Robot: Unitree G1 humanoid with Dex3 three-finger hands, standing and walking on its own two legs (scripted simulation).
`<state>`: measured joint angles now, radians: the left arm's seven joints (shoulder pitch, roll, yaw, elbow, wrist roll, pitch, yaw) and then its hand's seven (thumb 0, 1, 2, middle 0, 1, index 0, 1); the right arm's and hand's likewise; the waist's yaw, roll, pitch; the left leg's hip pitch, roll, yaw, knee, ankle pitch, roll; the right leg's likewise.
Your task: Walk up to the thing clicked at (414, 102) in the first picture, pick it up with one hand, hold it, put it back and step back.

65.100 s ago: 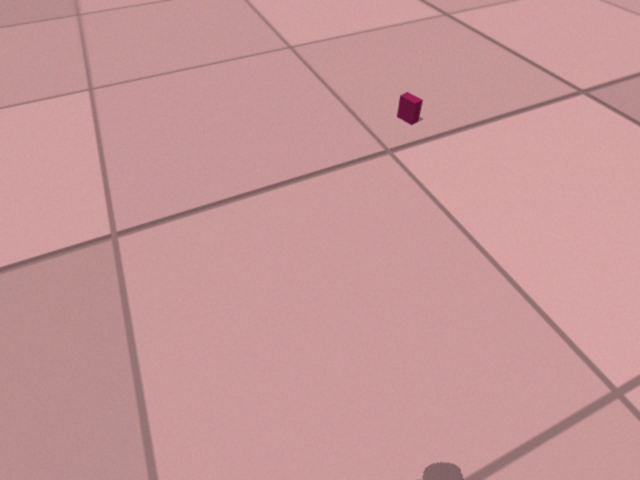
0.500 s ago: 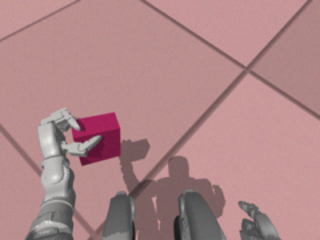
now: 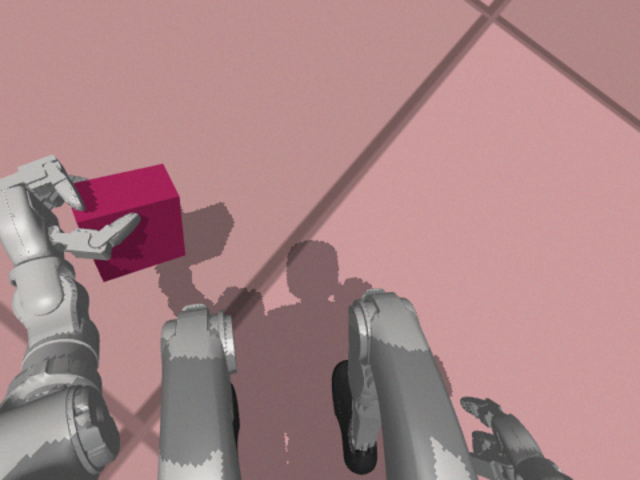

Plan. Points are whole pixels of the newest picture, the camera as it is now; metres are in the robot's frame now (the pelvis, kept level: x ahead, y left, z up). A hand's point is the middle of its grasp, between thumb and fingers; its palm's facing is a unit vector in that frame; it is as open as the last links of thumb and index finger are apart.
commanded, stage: crouch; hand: left
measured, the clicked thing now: (132, 224) +0.43 +0.22 -0.12
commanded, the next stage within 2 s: lower in 0.80 s
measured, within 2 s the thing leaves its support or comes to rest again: neither
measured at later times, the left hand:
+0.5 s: hand (106, 217) +0.46 +0.27 -0.17, palm faces +0.34 -0.94 -0.03, open 6.7 cm
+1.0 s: hand (116, 222) +0.47 +0.27 -0.21, palm faces +0.35 -0.94 -0.03, open 6.6 cm
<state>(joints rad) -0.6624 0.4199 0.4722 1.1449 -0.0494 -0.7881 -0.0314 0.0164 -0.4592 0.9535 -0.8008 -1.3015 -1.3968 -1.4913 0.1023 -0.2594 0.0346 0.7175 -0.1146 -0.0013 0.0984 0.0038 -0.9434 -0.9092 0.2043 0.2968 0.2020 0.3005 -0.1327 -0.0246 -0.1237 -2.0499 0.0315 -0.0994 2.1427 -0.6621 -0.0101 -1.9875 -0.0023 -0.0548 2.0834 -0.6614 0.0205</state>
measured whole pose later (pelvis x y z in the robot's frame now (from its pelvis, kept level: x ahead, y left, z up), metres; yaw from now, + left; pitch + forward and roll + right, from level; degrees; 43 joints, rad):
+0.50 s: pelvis -0.01 +0.00 -0.09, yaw -4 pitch +28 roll -9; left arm -0.71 0.57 0.59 1.20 -0.05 -0.78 -0.07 0.01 -0.46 0.96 -0.80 -1.30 -1.42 -1.47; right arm 0.08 -0.29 0.15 0.71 -0.17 0.04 0.10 0.00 -0.94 -0.91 0.21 0.30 0.20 0.30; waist -0.20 -0.06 0.02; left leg -2.25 0.03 -0.17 2.43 -0.67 -0.01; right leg -2.17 0.02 -0.10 2.33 -0.65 0.04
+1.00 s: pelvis +0.00 +0.01 -0.11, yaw -6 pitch +24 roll -11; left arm -0.70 0.64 0.60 1.22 -0.05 -0.82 -0.04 0.01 -0.45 0.95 -0.79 -1.31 -1.46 -1.52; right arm 0.02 -0.32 0.24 0.66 -0.22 0.07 0.13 0.00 -0.94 -0.91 0.21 0.30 0.20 0.30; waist -0.22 -0.11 0.11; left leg -2.28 0.02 -0.23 2.54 -0.69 -0.01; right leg -2.17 0.03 -0.14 2.40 -0.66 0.05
